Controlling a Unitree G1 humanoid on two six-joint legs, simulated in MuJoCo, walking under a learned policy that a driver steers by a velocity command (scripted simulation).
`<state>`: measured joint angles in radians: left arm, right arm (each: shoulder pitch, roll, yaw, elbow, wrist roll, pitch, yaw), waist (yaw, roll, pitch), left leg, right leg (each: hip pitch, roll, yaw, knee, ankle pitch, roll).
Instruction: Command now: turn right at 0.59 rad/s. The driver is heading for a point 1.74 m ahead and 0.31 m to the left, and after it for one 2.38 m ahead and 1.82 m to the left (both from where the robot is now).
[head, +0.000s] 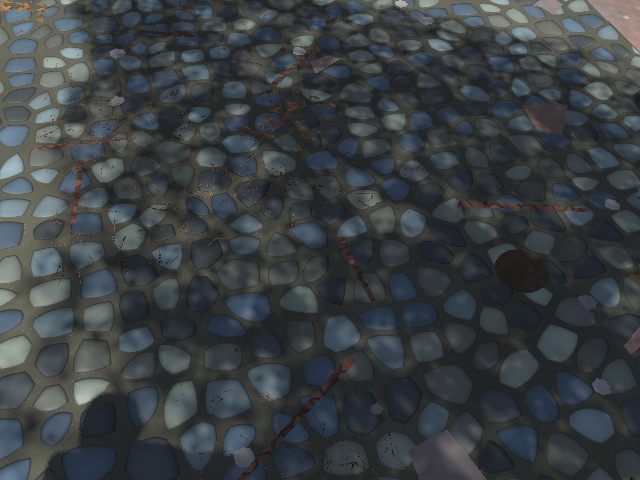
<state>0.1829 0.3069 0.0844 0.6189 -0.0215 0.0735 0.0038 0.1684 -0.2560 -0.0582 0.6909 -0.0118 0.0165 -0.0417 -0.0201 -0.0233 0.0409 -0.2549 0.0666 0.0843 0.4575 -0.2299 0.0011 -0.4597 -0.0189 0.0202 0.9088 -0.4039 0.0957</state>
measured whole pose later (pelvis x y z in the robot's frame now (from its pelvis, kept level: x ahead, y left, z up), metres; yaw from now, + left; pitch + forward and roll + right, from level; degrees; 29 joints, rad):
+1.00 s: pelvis +0.01 -0.02 -0.01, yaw -7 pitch -2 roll +0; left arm 0.20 0.23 0.04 0.92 0.01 0.02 0.03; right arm 0.18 -0.23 -0.03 0.92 -0.01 -0.01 -0.03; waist 0.00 0.00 0.04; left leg -0.20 0.01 0.00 0.50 -0.27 -0.01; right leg -0.17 0.02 0.03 0.50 -0.29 -0.01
